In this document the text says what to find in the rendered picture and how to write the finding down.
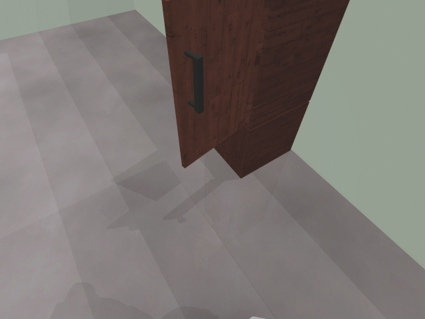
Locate cupboard door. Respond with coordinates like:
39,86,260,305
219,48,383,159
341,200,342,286
162,0,265,168

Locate handle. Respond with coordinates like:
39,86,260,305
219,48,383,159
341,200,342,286
185,50,204,114

